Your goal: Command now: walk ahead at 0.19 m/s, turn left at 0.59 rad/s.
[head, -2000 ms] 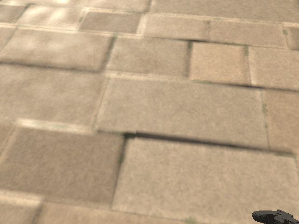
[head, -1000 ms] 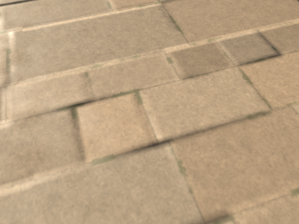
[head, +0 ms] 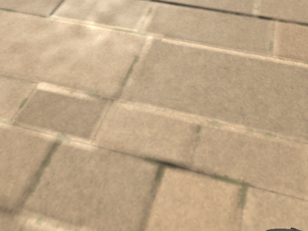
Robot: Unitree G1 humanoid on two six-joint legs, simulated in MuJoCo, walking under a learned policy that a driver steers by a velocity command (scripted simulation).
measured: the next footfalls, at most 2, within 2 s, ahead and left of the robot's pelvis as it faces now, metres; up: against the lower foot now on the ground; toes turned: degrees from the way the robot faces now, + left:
left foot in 0.06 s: +0.18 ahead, +0.08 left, +0.00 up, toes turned +3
right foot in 0.54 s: +0.08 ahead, -0.09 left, +0.00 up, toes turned -7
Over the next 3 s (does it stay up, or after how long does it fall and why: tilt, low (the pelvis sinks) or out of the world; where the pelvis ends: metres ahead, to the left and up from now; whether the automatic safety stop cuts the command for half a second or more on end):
stays up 0.23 0.03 0.00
